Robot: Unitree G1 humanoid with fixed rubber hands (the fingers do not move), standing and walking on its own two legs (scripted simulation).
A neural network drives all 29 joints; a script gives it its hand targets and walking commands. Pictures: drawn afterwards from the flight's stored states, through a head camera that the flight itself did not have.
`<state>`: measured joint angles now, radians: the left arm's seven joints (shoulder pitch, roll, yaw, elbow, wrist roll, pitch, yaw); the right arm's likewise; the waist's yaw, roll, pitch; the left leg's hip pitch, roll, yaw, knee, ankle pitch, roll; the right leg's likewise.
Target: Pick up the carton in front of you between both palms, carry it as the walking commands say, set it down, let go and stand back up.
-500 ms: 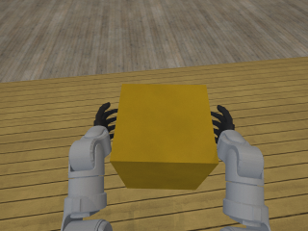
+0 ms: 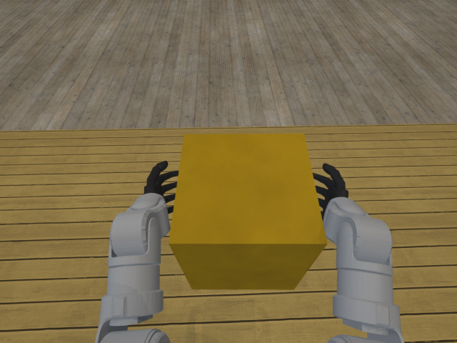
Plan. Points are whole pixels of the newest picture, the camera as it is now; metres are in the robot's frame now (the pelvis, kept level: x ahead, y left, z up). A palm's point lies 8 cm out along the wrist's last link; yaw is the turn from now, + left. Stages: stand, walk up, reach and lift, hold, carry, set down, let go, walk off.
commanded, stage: carry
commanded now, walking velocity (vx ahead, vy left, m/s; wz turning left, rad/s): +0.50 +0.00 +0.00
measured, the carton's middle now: (243, 218) +0.34 +0.01 +0.02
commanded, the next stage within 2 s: none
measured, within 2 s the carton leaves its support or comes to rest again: neither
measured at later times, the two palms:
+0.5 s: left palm (173, 110) +0.63 +0.19 +0.05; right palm (292, 120) +0.61 -0.11 +0.05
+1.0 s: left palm (196, 76) +0.90 +0.18 -0.01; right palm (286, 78) +0.91 -0.12 -0.01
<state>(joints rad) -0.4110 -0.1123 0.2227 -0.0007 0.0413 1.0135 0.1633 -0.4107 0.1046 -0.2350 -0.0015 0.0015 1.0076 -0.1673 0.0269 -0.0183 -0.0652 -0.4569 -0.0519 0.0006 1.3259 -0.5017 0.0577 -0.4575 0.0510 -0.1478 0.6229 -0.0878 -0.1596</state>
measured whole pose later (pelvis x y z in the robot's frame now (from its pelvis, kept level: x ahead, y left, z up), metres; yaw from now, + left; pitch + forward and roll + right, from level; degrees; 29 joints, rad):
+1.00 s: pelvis +0.59 +0.02 -0.09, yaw +0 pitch +4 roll +1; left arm -0.40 -0.12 0.23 0.02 0.05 1.00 0.16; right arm -0.40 0.11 -0.24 0.02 0.00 1.00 -0.17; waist 0.02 -0.02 -0.07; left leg -0.47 -0.04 0.00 1.29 -0.51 0.05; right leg -0.46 0.04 -0.13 0.63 -0.09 -0.15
